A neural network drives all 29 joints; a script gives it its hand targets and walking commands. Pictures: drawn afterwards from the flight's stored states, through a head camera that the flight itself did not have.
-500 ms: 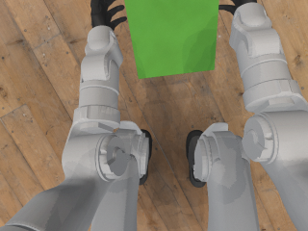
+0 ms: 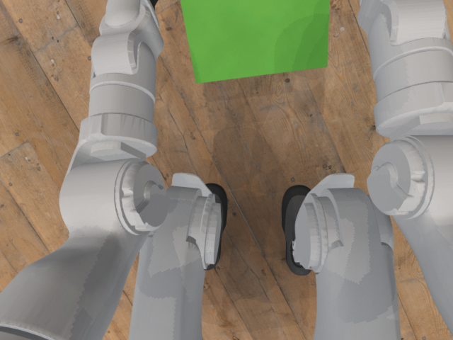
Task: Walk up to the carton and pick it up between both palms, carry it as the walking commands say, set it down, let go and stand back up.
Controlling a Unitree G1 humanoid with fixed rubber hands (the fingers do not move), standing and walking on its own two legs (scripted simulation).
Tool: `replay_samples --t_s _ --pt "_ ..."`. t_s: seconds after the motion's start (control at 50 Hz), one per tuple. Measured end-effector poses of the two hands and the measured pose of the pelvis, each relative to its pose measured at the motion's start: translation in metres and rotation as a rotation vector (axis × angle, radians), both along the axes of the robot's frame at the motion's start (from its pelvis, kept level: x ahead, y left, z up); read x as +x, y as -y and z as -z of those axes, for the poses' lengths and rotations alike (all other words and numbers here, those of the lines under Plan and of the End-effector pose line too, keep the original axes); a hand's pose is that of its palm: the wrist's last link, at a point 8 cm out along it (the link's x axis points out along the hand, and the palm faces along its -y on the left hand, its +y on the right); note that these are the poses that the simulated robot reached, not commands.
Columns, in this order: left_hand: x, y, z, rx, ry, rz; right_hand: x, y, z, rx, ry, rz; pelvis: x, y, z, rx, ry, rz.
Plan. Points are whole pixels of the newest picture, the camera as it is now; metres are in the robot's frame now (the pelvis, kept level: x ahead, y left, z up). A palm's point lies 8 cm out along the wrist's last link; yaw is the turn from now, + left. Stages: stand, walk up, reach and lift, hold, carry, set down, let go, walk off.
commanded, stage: set down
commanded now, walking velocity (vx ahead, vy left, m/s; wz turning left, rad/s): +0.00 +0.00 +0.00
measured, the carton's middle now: out of the picture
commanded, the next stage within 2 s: none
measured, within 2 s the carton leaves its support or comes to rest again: rests again in 1.56 s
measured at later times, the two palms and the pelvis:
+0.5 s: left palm out of the picture +0.56 +0.13 -0.15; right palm out of the picture +0.57 -0.15 -0.16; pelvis +0.01 +0.00 +0.00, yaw +1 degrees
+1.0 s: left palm out of the picture +0.57 +0.13 -0.16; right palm out of the picture +0.58 -0.15 -0.16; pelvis +0.02 +0.00 +0.00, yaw +0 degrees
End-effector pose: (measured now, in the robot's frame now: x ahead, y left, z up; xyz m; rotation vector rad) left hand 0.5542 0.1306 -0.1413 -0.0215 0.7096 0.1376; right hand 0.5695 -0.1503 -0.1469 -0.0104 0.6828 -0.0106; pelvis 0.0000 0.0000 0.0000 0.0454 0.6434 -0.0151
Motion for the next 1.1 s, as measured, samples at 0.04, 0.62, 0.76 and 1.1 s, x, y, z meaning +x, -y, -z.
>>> replay_samples --t_s 0.04,0.62,0.76,1.1 --pt "0.001 0.0 0.001 -0.003 0.001 0.001 0.001 0.0 0.001 0.005 0.002 0.0 0.001 0.0 0.0 0.001 -0.004 -0.001" --pt "0.011 0.0 0.012 -0.024 0.02 0.001 0.007 0.003 0.011 0.022 0.017 -0.006 0.014 0.0 -0.003 0.005 -0.046 -0.006" --pt "0.013 0.0 0.014 -0.025 0.023 0.004 0.009 0.004 0.014 0.025 0.02 -0.007 0.016 0.0 -0.002 0.004 -0.047 -0.005" --pt "0.016 -0.001 0.018 -0.026 0.031 0.016 0.011 0.004 0.017 0.034 0.025 -0.011 0.018 0.0 0.0 0.003 -0.041 -0.003"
